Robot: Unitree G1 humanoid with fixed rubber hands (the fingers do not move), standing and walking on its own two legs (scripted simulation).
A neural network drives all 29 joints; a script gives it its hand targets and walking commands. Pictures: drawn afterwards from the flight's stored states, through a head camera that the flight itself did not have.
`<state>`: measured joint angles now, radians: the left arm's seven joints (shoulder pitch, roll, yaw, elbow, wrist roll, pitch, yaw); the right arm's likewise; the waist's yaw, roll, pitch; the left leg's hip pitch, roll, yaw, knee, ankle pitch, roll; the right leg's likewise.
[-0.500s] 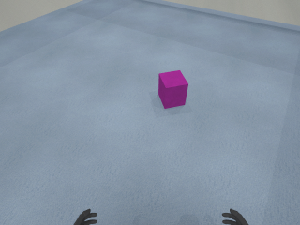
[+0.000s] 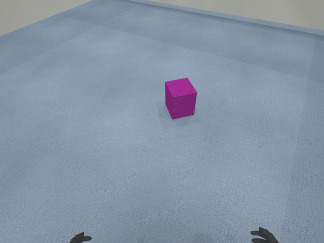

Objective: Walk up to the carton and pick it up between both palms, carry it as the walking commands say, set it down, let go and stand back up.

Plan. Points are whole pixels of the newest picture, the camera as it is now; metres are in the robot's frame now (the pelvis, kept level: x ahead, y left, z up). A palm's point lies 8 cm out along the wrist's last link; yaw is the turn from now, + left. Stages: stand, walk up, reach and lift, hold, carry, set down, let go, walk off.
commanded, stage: walk up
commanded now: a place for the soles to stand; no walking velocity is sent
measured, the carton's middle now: (179, 98) +1.34 -0.11 -0.63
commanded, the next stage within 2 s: none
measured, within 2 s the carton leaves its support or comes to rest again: neither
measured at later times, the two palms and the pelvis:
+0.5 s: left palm (62, 212) +0.22 +0.28 -0.05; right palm (295, 178) +0.30 -0.34 -0.03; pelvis +0.14 -0.04 +0.00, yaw -6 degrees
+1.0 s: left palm (110, 118) +0.55 +0.21 -0.04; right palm (300, 166) +0.36 -0.40 -0.07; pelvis +0.34 -0.07 -0.01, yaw -10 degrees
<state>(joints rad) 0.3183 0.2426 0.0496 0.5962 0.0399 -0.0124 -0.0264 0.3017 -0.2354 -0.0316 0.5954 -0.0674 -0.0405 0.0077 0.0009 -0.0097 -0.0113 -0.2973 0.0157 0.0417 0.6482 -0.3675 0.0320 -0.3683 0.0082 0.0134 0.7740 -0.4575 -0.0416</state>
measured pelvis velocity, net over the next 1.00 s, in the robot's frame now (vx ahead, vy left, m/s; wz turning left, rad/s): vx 0.34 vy -0.07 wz -0.18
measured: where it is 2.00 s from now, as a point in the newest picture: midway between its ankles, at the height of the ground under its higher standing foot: (180, 167)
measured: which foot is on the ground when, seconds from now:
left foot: down 0.00-0.16, up 0.18-0.54, down 0.56-0.92, up 0.94-1.00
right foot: up 0.00-0.14, down 0.16-0.58, up 0.60-0.90, down 0.92-1.00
